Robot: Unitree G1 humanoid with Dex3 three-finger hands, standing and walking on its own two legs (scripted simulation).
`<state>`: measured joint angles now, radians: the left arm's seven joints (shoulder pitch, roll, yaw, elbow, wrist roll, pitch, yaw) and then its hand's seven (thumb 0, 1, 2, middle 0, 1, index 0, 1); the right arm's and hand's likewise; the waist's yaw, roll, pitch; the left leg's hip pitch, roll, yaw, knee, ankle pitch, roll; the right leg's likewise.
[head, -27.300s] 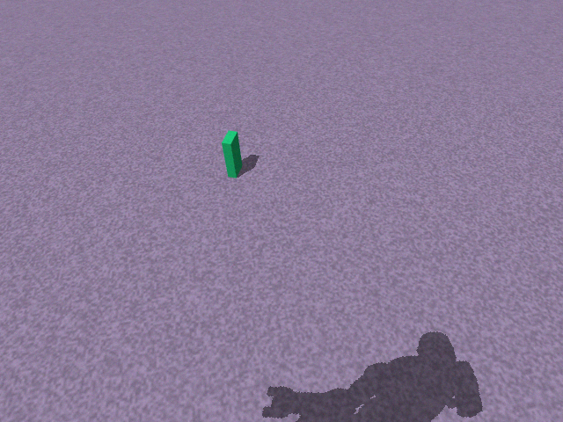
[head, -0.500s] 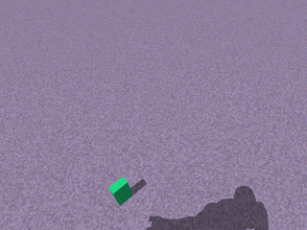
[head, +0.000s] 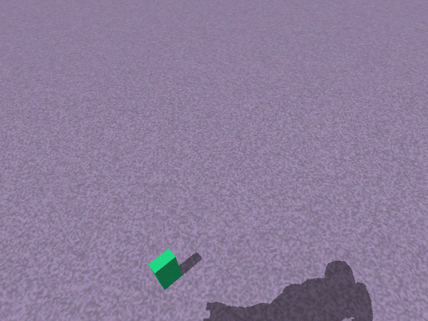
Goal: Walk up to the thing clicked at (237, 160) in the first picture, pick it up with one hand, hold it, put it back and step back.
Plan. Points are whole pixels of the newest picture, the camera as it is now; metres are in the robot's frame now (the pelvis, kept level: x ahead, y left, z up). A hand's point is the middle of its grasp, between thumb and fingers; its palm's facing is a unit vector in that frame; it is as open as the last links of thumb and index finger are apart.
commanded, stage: stand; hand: left
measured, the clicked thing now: (166, 270) +0.44 +0.24 -0.67
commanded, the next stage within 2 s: step back in 0.08 s
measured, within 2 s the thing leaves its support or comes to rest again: neither
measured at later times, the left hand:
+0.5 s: hand out of the picture +0.08 +0.31 -0.18, palm faces -0.02 -0.93 -0.36, open 7.3 cm
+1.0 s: hand out of the picture -0.05 +0.30 -0.15, palm faces -0.03 -0.91 -0.40, open 7.3 cm
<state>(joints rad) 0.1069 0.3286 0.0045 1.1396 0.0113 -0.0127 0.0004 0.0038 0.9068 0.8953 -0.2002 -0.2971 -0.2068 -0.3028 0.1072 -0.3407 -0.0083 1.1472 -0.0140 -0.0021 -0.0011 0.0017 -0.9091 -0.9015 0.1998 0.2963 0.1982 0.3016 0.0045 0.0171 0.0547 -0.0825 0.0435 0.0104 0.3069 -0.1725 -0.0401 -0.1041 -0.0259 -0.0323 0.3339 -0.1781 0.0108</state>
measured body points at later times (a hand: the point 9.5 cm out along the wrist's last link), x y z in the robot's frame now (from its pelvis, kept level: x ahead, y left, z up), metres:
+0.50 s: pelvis -0.07 +0.05 -0.02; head +0.01 +0.07 +0.42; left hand +0.08 +0.36 -0.15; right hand -0.01 -0.27 -0.13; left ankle -0.05 +0.13 -0.75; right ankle -0.08 -0.10 -0.68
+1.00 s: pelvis -0.18 +0.04 -0.02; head -0.11 +0.03 +0.43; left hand -0.05 +0.34 -0.12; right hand -0.09 -0.28 -0.15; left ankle -0.20 +0.17 -0.69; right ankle -0.14 -0.08 -0.75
